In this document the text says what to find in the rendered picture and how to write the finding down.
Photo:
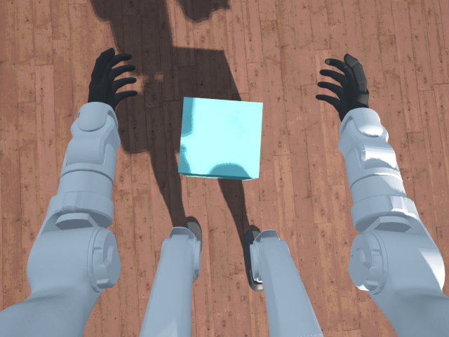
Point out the right robot forearm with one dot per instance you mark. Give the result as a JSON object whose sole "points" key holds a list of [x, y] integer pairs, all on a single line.
{"points": [[375, 183]]}

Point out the robot left hand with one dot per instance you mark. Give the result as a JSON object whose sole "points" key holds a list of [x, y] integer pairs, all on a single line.
{"points": [[102, 87]]}

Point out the left robot upper arm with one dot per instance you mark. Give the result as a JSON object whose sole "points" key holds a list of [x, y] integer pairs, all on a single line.
{"points": [[68, 270]]}

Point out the left robot forearm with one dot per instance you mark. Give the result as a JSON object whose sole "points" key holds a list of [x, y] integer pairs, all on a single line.
{"points": [[87, 176]]}

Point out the robot right hand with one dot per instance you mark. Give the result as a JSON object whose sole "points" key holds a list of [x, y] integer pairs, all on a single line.
{"points": [[353, 92]]}

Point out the left robot foot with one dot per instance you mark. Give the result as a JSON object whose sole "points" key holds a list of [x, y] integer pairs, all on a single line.
{"points": [[195, 228]]}

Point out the right robot upper arm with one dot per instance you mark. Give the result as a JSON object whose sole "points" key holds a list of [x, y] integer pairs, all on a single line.
{"points": [[403, 273]]}

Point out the robot left thigh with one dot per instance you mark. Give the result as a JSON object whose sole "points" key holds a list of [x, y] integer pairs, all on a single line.
{"points": [[169, 309]]}

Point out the carton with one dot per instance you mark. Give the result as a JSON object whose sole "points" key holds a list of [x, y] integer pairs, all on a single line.
{"points": [[220, 139]]}

